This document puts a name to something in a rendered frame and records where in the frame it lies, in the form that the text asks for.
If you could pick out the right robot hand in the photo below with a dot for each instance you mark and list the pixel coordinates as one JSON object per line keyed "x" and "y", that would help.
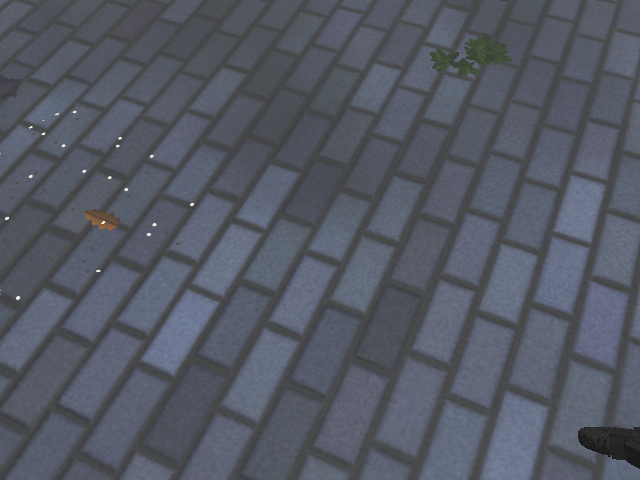
{"x": 620, "y": 443}

